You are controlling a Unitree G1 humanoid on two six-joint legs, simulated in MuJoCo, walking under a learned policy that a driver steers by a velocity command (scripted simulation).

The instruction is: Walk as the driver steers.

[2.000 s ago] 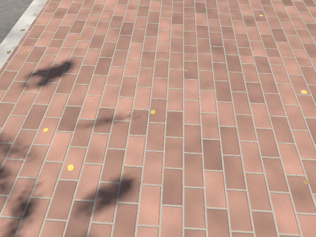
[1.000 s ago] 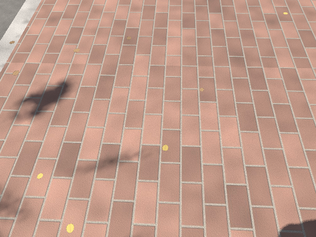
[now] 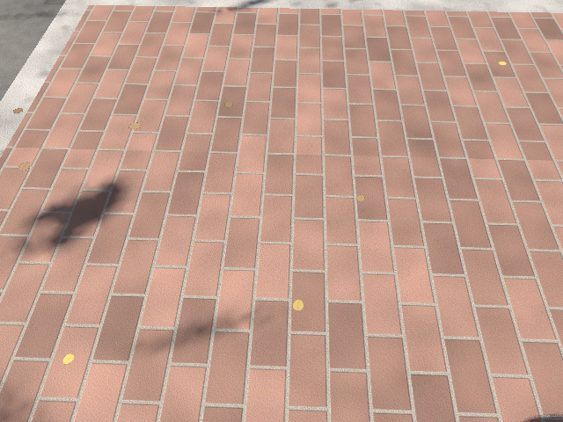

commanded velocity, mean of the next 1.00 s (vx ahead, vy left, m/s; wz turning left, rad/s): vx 0.20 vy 0.00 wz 0.00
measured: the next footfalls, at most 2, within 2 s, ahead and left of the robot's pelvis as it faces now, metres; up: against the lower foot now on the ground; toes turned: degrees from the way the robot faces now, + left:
right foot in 0.38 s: +0.15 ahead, -0.13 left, +0.00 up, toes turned -5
left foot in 0.80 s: +0.38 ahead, +0.02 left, +0.00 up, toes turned +4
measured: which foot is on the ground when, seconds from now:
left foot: down 0.00-0.38, up 0.40-0.78, down 0.80-1.00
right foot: down 0.00-0.14, up 0.16-0.36, down 0.38-0.80, up 0.82-1.00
